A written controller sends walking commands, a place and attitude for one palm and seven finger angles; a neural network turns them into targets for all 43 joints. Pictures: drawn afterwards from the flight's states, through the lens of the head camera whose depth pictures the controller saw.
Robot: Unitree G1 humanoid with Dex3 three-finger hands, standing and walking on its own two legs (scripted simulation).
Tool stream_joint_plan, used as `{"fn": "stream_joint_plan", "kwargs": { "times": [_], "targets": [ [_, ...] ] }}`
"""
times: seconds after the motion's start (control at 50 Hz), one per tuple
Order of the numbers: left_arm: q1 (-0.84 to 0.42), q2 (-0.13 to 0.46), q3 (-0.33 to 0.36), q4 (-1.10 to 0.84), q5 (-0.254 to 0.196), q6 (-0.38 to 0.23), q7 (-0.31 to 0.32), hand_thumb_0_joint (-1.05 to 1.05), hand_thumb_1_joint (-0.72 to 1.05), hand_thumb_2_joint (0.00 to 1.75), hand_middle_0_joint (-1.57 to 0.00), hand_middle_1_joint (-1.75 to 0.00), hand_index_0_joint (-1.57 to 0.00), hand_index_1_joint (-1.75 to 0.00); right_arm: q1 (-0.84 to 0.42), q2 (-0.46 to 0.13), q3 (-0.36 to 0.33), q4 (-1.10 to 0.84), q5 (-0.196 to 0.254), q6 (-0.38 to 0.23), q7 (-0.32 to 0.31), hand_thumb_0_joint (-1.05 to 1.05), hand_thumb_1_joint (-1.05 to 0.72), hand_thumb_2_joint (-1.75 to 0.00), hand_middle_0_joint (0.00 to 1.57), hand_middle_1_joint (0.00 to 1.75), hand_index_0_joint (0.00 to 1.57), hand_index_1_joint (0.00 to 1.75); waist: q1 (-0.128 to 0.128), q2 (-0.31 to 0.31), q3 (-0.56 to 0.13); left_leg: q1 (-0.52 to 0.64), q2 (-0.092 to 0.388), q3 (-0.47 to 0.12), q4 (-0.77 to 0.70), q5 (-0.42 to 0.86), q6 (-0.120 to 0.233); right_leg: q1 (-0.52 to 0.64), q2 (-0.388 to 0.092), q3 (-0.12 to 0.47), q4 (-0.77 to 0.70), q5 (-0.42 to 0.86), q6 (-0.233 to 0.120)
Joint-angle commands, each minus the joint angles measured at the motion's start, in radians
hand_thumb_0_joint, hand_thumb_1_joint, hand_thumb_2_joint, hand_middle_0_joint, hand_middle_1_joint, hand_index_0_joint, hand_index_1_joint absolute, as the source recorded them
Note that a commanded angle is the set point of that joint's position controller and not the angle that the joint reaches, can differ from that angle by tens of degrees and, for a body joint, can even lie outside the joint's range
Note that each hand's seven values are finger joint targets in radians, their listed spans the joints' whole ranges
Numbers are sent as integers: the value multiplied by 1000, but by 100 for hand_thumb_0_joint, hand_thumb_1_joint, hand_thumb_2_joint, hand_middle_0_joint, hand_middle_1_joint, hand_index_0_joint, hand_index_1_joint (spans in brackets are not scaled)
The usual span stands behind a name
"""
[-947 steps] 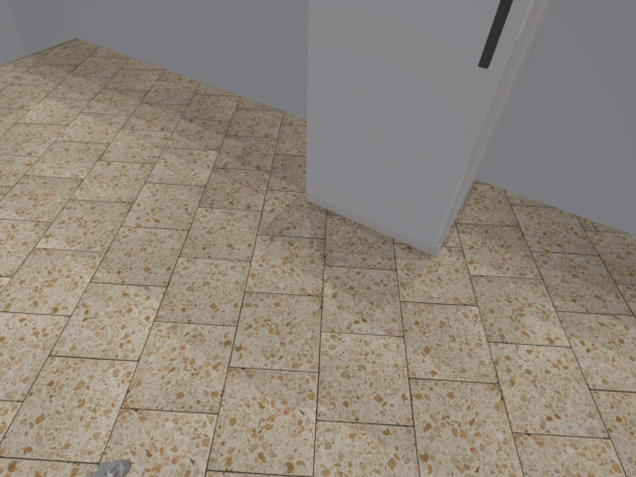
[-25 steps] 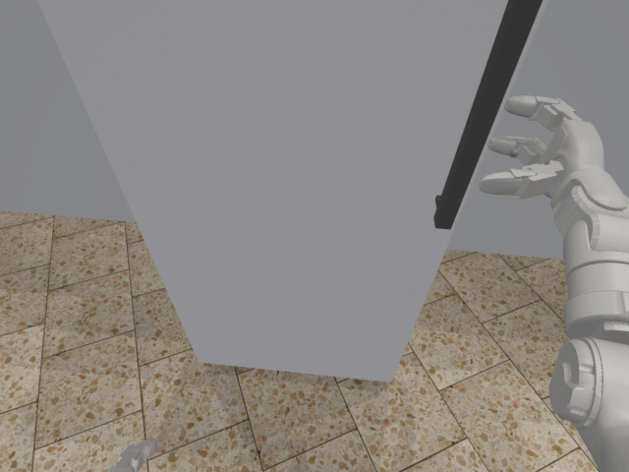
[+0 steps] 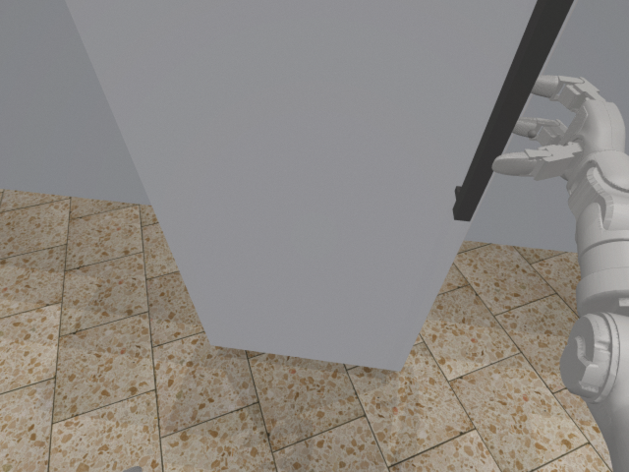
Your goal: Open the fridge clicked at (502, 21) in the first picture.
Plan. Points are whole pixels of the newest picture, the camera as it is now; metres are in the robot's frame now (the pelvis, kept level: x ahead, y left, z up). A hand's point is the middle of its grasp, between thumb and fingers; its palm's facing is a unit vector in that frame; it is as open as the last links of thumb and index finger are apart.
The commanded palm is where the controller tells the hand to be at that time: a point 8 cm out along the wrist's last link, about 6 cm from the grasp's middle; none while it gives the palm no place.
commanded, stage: feel for the door with the fingertips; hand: right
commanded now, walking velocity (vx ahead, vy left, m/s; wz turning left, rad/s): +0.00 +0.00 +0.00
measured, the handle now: (512, 78) +0.52 -0.15 +0.27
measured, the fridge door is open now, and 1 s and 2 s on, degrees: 0 0 0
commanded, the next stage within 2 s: slide the fingers in behind the handle in 0.08 s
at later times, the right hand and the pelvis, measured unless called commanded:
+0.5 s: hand (525, 137) +0.48 -0.18 +0.22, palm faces +0.03 +1.00 +0.01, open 13.9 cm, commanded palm +0.45 -0.23 +0.21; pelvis +0.00 -0.01 +0.00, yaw +1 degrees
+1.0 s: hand (506, 137) +0.47 -0.16 +0.22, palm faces +0.03 +1.00 +0.01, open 14.0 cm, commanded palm +0.45 -0.21 +0.21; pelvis +0.01 +0.00 +0.00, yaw +0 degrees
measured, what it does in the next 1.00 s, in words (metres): stands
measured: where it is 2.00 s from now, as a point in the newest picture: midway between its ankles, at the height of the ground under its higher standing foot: outside the picture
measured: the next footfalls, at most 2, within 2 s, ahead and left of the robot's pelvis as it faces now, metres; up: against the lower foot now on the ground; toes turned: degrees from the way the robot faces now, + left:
none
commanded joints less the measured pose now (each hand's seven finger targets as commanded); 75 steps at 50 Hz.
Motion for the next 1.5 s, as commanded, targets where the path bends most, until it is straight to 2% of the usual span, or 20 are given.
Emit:
{"fn": "stream_joint_plan", "kwargs": {
  "times": [0.0,0.04,0.08,0.18,0.24,0.38,0.54,0.6,0.64,0.72,0.84,0.92,1.0,1.14,1.2,1.24,1.32,1.42,1.46,1.48],
  "targets": [
    [23,153,49,-102,0,-44,7,0,90,90,-20,-30,-20,-30,-537,-230,-37,-171,12,-81,14,0,50,-30,30,120,30,120,14,15,-293,-22,-9,-47,-68,234,-6,218,27,49,-27,136,-31],
    [41,160,54,-99,6,-46,4,0,90,90,-20,-30,-20,-30,-534,-275,-72,-165,5,-92,5,0,50,-30,30,120,30,120,11,28,-301,-10,-6,-49,-65,240,-8,205,26,45,-21,140,-32],
    [42,154,54,-103,6,-44,0,0,90,90,-20,-30,-20,-30,-561,-255,-51,-197,-7,-100,2,0,50,-30,30,120,30,120,14,-14,-328,-8,-10,-47,-54,269,-5,226,29,47,-18,169,-30],
    [55,158,55,-87,5,-48,-4,0,90,90,-20,-30,-20,-30,-626,-216,-10,-167,-11,-101,-7,0,50,-30,30,120,30,120,47,-8,-266,-79,-16,-40,-67,197,-8,221,21,55,-18,119,-30],
    [55,159,57,-101,8,-53,-7,0,90,90,-20,-30,-20,-30,-558,-224,-27,-177,-8,-106,-7,0,50,-30,30,120,30,120,21,-23,-305,-56,-15,-39,-62,191,-3,230,22,52,-16,127,-30],
    [35,154,52,-113,2,-56,-7,0,90,90,-20,-30,-20,-30,-551,-206,-18,-219,2,-102,-1,0,50,-30,30,120,30,120,18,-11,-302,-58,-20,-34,-61,169,-2,236,18,59,-28,109,-27],
    [6,144,53,-140,0,-60,-12,0,90,90,-20,-30,-20,-30,-436,-178,-35,-355,15,-86,-32,0,50,-30,30,120,30,120,-24,-16,-357,-8,-28,-22,-47,241,4,297,10,57,-24,217,-24],
    [-12,139,47,-128,-3,-54,-9,0,90,90,-20,-30,-20,-30,-474,-151,-13,-327,12,-51,-41,0,50,-30,30,120,30,120,-5,13,-270,-38,-28,-25,-60,214,-1,252,13,54,-33,162,-28],
    [-17,144,50,-135,-3,-47,-6,0,90,90,-20,-30,-20,-30,-453,-185,-40,-348,7,-41,-51,0,50,-30,30,120,30,120,-19,27,-290,-10,-24,-26,-60,223,1,253,12,51,-34,175,-30],
    [-36,127,44,-132,-4,-46,-5,0,90,90,-20,-30,-20,-30,-505,-88,43,-375,3,-32,-56,0,50,-30,30,120,30,120,-1,-40,-285,-46,-25,-25,-58,221,3,293,14,55,-30,186,-23],
    [-32,134,45,-121,0,-40,-1,0,90,90,-20,-30,-20,-30,-492,-123,4,-330,16,-28,-58,0,50,-30,30,120,30,120,-6,4,-310,-15,-20,-27,-57,248,1,284,19,54,-23,195,-26],
    [-47,122,42,-128,-1,-41,-6,0,90,90,-20,-30,-20,-30,-500,-49,56,-361,15,-27,-62,0,50,-30,30,120,30,120,-3,-25,-334,-22,-21,-25,-49,278,2,314,19,56,-20,233,-22],
    [-44,127,43,-122,1,-33,-4,0,90,90,-20,-30,-20,-30,-502,-95,9,-328,17,-25,-75,0,50,-30,30,120,30,120,-8,46,-312,6,-19,-27,-52,285,-1,268,24,53,-28,208,-28],
    [-37,128,45,-124,8,-29,-6,0,90,90,-20,-30,-20,-30,-492,-150,-28,-334,-6,-50,-94,0,50,-30,30,120,30,120,-18,28,-329,39,-12,-42,-52,308,-4,253,28,40,-24,210,-32],
    [-46,116,45,-130,3,-34,-8,0,90,90,-20,-30,-20,-30,-477,-69,30,-365,-1,-53,-84,0,50,-30,30,120,30,120,-16,5,-345,31,-20,-38,-48,333,-1,283,28,40,-18,237,-31],
    [-39,123,47,-121,2,-31,-6,0,90,90,-20,-30,-20,-30,-488,-66,36,-341,8,-45,-81,0,50,-30,30,120,30,120,-1,47,-305,19,-19,-38,-63,306,-6,266,26,40,-23,205,-34],
    [-52,116,43,-115,-1,-35,-5,0,90,90,-20,-30,-20,-30,-516,-26,60,-340,15,-27,-85,0,50,-30,30,120,30,120,-6,7,-293,-3,-21,-34,-66,267,-3,269,28,45,-34,177,-31],
    [-55,111,45,-115,5,-38,-12,0,90,90,-20,-30,-20,-30,-487,-30,32,-367,13,-33,-113,0,50,-30,30,120,30,120,-20,27,-331,27,-21,-35,-60,304,-4,276,32,41,-31,207,-32],
    [-52,119,43,-114,8,-33,-12,0,90,90,-20,-30,-20,-30,-443,-74,-9,-334,8,-29,-124,0,50,-30,30,120,30,120,-35,64,-316,50,-17,-38,-58,319,-5,244,31,38,-38,206,-33],
    [-58,117,42,-117,7,-30,-12,0,90,90,-20,-30,-20,-30,-474,-61,14,-347,4,-30,-126,0,50,-30,30,120,30,120,-20,71,-306,47,-16,-40,-62,312,-9,238,34,35,-41,191,-35]
  ]
}}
